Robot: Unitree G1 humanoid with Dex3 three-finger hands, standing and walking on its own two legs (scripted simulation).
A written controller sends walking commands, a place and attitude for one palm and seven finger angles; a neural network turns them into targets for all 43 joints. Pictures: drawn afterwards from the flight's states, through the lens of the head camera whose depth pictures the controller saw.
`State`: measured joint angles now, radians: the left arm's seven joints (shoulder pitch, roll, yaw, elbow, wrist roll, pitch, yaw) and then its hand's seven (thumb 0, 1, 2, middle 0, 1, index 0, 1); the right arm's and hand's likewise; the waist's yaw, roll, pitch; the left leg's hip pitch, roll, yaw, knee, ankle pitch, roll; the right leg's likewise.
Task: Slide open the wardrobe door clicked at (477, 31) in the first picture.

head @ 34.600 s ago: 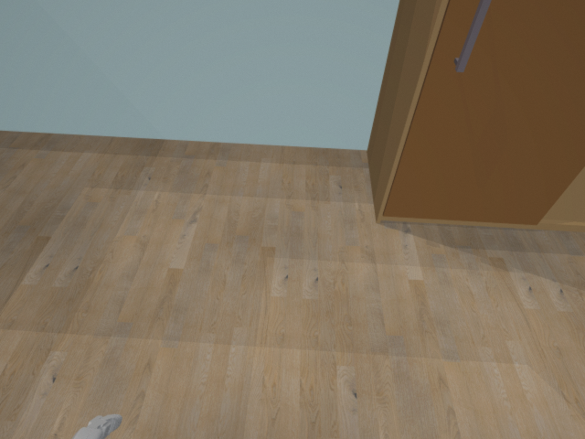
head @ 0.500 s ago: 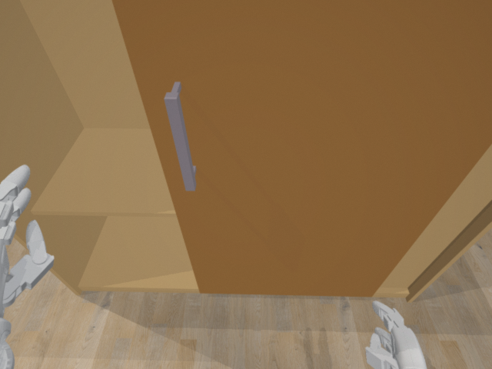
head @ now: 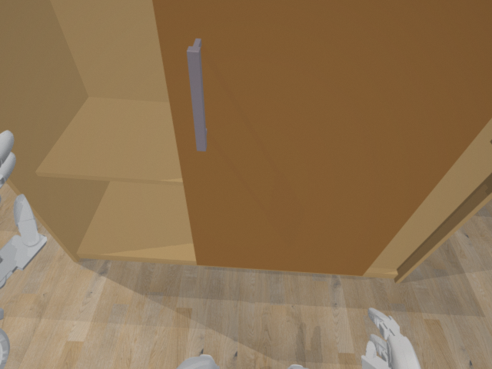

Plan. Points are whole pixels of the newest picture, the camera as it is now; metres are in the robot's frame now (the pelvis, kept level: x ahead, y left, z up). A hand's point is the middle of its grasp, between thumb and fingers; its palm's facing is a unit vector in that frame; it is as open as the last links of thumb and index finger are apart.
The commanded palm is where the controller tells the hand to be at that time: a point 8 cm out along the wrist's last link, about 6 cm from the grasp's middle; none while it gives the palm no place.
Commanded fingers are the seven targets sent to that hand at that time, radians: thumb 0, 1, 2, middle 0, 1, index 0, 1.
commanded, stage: step back with the hand held close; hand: left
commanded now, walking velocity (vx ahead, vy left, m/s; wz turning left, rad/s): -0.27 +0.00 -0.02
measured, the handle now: (199, 99) +0.58 +0.15 +0.13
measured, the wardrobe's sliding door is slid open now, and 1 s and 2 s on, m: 0.51 0.51 0.51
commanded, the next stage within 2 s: stop stepping back and stand still in 0.24 s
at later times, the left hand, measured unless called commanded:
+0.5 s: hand (42, 294) +0.15 +0.22 +0.18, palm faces +0.33 -0.82 -0.47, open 7.4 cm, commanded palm +0.07 +0.28 +0.20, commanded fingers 0.00 0.90 0.90 -0.20 -0.30 -0.20 -0.30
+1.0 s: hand out of the picture +0.09 +0.24 +0.18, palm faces +0.43 -0.80 -0.42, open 7.5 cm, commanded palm +0.02 +0.28 +0.20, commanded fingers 0.00 0.90 0.90 -0.20 -0.30 -0.20 -0.30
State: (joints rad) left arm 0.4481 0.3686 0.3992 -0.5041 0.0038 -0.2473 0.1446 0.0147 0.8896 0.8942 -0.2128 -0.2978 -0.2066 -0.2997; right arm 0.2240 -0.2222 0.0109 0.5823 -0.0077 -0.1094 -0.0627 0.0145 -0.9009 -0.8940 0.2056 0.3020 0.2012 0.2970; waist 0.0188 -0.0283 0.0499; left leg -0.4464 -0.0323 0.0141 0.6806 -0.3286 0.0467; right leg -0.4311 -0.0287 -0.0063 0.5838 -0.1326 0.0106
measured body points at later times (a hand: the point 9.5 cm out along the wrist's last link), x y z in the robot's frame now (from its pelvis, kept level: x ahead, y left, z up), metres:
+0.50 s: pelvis -0.08 -0.02 +0.01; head -0.05 +0.00 +0.46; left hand +0.13 +0.26 +0.20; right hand +0.10 -0.27 -0.05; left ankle -0.07 +0.08 -0.72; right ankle -0.10 -0.12 -0.72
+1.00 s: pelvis -0.13 -0.02 +0.02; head -0.15 -0.01 +0.47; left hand +0.06 +0.28 +0.21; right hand -0.01 -0.24 -0.08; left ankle -0.10 +0.09 -0.72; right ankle -0.12 -0.10 -0.69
